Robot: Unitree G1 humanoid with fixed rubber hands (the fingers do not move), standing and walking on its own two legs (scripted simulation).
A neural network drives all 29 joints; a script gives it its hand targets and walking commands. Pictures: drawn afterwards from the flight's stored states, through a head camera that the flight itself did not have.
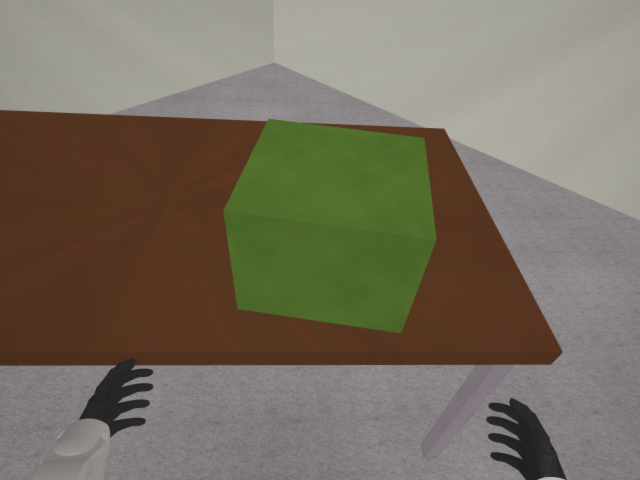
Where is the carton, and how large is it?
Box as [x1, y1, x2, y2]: [223, 119, 436, 332]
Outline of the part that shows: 268,119 223,210 237,308 400,332 436,239 424,138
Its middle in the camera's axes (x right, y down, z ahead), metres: +0.02 -0.03 +0.70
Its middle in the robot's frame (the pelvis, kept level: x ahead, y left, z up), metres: +0.54 -0.02 +0.01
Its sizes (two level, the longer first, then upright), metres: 0.292 0.273 0.229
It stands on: a table, 0.67 m high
